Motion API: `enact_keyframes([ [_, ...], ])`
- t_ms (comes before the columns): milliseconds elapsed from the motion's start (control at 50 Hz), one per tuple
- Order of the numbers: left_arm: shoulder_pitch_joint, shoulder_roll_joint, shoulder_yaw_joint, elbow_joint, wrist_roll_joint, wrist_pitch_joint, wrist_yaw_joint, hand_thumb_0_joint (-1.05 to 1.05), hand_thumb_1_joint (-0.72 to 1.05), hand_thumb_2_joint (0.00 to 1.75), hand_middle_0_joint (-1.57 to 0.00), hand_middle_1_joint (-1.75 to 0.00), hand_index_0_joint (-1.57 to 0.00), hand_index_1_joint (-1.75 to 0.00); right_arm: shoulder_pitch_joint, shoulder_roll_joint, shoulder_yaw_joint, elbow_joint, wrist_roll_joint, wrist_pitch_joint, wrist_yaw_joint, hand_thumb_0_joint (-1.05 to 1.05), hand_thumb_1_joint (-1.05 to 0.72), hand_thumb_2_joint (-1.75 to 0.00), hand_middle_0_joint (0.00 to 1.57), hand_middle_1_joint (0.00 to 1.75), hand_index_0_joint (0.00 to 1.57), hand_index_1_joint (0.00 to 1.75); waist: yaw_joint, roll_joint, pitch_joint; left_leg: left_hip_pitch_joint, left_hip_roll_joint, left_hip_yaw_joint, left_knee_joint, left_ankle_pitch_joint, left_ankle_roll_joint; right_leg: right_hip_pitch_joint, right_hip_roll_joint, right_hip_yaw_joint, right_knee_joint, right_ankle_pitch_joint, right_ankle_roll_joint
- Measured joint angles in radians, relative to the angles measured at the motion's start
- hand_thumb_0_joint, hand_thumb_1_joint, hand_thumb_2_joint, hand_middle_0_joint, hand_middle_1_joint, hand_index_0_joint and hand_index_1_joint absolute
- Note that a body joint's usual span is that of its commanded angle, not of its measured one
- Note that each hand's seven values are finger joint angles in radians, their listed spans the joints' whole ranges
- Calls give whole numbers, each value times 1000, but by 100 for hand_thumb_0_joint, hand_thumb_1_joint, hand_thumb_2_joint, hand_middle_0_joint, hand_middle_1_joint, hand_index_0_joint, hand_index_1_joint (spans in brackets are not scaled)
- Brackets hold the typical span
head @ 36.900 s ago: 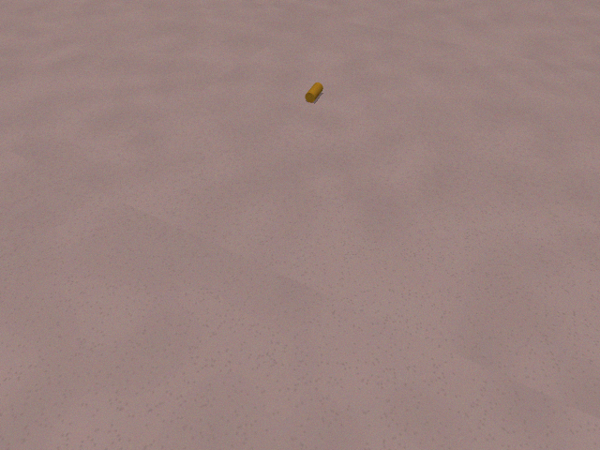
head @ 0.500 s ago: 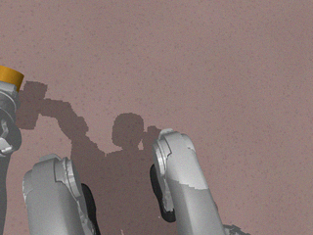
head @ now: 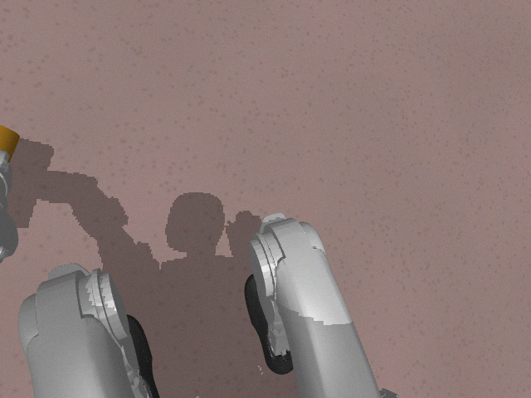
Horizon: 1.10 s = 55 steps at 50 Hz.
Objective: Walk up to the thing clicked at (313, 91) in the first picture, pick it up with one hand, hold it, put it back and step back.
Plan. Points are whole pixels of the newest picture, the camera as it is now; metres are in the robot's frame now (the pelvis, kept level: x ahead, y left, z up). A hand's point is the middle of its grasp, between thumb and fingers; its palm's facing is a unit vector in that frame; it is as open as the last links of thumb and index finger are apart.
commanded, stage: lower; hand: left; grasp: from above
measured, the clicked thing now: out of the picture +0.47 +0.32 -0.19
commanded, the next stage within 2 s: rest in 0.12 s
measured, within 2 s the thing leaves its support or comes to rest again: rests again in 1.70 s
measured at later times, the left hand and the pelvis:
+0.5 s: hand out of the picture +0.46 +0.31 -0.20, palm faces -0.13 -0.44 -0.89, open 9.5 cm; pelvis +0.00 +0.00 +0.00, yaw -2 degrees
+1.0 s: hand out of the picture +0.46 +0.30 -0.23, palm faces -0.13 -0.45 -0.88, open 9.6 cm; pelvis +0.00 +0.01 +0.00, yaw -4 degrees
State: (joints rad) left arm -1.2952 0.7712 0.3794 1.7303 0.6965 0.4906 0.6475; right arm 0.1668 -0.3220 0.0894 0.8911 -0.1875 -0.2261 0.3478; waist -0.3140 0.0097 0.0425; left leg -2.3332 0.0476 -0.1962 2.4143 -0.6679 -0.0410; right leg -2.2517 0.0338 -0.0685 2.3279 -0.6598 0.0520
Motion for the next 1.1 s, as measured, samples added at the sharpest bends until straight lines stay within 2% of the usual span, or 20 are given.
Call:
enact_keyframes([
  [100, -6, 20, -7, 12, 7, -11, 1, 0, 11, 27, -83, -30, -82, -32, -7, -7, 21, -4, -9, -13, 2, 0, -92, -90, 19, 30, 20, 30, -14, -15, 28, 0, -1, -9, 9, 1, -1, 3, 2, -7, 3, 4, 0],
  [220, -1, 45, 4, 20, 24, -33, 16, 0, 11, 27, -82, -30, -81, -32, -11, -16, 39, -11, -12, -23, 9, 0, -92, -90, 19, 30, 20, 30, -30, -28, 53, -2, -1, -22, 21, -3, -4, 4, 5, -17, 7, 4, 0],
  [380, -11, 78, 14, 35, 10, -40, 50, 0, 11, 29, -83, -26, -82, -29, -20, -29, 55, -22, -22, -37, 24, 0, -92, -90, 19, 30, 20, 30, -45, -43, 88, 6, 0, -35, 31, -12, -4, 17, 8, -28, 7, 1, 2],
  [560, -16, 116, 14, 56, -30, -45, 80, 0, 13, 27, -83, -23, -82, -25, -28, -44, 92, -50, -27, -46, 43, 0, -92, -90, 19, 30, 20, 30, -65, -65, 122, 19, 1, -51, 32, -17, -5, 36, 11, -41, -3, 1, 3],
  [780, -6, 145, -7, 61, -34, -68, 87, 0, 13, 28, -83, -24, -82, -26, -31, -51, 128, -77, -22, -53, 54, 0, -92, -90, 19, 30, 20, 30, -79, -84, 140, 18, 0, -67, 44, -22, -4, 44, 14, -55, -6, 1, 6],
  [1100, -10, 185, -17, 88, -62, -87, 117, 0, 12, 32, -79, -31, -78, -33, -22, -47, 178, -105, -27, -69, 61, 0, -92, -90, 19, 30, 20, 30, -102, -103, 161, 27, -2, -87, 48, -25, -2, 65, 17, -71, -18, 3, 10],
])
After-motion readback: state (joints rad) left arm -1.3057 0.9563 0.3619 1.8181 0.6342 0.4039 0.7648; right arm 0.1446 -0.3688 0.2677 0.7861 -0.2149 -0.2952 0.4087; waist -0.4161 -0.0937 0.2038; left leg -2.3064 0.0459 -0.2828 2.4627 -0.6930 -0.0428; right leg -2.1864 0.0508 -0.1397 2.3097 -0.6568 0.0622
